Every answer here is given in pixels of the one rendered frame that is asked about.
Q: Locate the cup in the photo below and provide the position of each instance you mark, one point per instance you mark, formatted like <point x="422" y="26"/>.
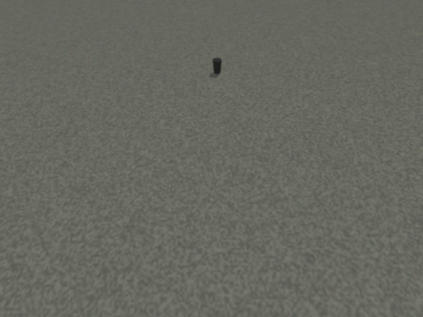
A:
<point x="217" y="65"/>

